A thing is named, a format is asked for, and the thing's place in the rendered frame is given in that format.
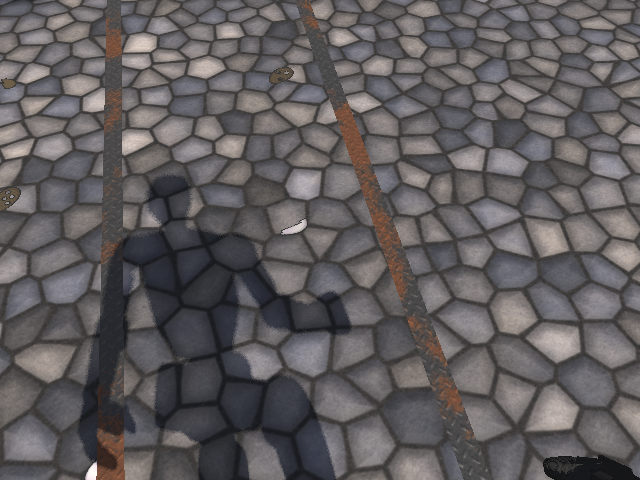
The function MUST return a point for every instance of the right robot hand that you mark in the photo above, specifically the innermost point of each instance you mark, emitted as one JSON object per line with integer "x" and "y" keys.
{"x": 584, "y": 468}

